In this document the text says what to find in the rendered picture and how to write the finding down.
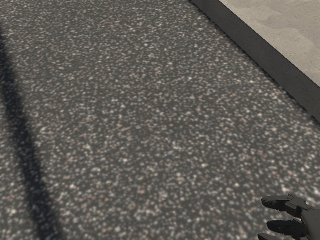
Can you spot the robot right hand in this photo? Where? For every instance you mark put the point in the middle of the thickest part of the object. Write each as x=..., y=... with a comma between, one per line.
x=306, y=229

